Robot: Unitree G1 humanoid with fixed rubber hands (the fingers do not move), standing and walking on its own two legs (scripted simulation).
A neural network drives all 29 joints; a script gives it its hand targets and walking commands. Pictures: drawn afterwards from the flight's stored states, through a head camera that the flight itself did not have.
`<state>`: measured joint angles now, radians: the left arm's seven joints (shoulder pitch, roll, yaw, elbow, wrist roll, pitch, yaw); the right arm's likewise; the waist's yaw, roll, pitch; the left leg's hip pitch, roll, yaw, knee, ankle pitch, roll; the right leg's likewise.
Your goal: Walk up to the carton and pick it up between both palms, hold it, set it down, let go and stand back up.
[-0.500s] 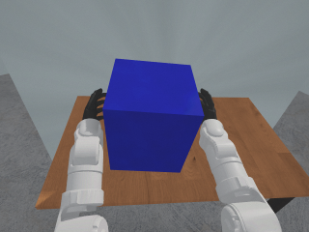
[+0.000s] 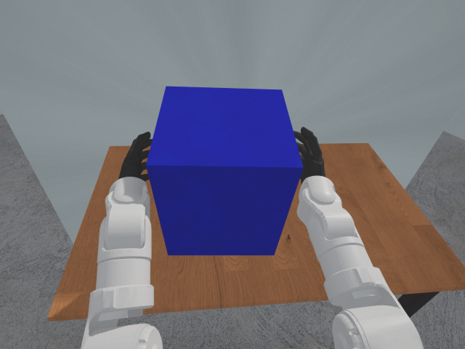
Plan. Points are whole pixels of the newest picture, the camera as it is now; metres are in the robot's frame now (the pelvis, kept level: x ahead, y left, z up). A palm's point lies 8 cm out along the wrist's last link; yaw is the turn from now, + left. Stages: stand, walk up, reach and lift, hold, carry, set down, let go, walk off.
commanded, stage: reach and lift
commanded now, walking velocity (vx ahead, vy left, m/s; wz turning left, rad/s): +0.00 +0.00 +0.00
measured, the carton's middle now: (222, 175) +0.40 +0.00 +0.12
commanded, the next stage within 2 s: hold in 0.10 s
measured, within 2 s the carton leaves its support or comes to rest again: neither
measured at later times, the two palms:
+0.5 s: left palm (129, 174) +0.35 +0.15 +0.17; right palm (311, 169) +0.35 -0.15 +0.17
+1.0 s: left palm (124, 172) +0.34 +0.15 +0.18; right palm (312, 164) +0.34 -0.14 +0.19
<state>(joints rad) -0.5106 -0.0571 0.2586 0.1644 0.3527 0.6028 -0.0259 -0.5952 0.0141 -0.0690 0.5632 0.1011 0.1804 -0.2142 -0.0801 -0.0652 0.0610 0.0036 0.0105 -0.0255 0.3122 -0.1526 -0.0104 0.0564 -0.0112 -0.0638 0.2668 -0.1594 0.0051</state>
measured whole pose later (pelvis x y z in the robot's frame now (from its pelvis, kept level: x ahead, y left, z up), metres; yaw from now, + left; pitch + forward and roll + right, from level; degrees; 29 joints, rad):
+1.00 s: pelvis -0.01 +0.00 +0.00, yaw +0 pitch -11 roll -1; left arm -0.56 -0.06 0.29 0.07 0.40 0.73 -0.06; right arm -0.65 0.01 -0.05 0.53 0.12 0.22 -0.23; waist -0.08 -0.06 0.08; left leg 0.03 0.01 -0.02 0.30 -0.14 -0.01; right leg 0.09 -0.01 -0.06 0.25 -0.14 0.00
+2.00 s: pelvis -0.01 +0.00 +0.00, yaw +0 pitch -11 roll -1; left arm -0.54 -0.06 0.28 0.02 0.40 0.76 -0.07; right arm -0.64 0.01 -0.03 0.48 0.14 0.25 -0.23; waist -0.09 -0.06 0.09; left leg 0.03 0.01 -0.03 0.31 -0.14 -0.01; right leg 0.09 -0.01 -0.07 0.26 -0.15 0.00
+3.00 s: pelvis -0.01 +0.00 +0.00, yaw +0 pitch -11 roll -1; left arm -0.53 -0.06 0.28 0.01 0.40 0.76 -0.07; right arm -0.62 0.01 -0.02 0.46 0.14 0.24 -0.23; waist -0.09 -0.06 0.10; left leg 0.03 0.01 -0.03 0.31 -0.14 -0.01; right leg 0.09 -0.01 -0.07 0.26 -0.15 0.00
